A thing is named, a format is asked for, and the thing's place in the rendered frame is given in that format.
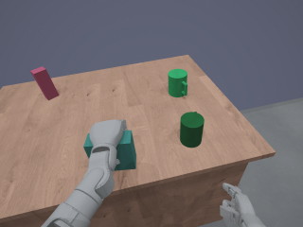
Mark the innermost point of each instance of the left robot forearm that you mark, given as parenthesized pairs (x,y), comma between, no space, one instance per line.
(97,184)

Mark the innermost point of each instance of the sponge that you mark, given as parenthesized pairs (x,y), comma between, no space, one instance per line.
(125,151)

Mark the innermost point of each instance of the table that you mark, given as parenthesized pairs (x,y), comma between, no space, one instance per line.
(42,158)

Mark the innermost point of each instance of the right robot forearm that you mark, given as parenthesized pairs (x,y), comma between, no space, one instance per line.
(250,220)

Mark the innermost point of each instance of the left robot hand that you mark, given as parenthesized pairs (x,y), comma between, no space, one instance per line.
(108,132)

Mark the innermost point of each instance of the right robot hand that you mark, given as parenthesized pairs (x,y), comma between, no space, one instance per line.
(233,211)

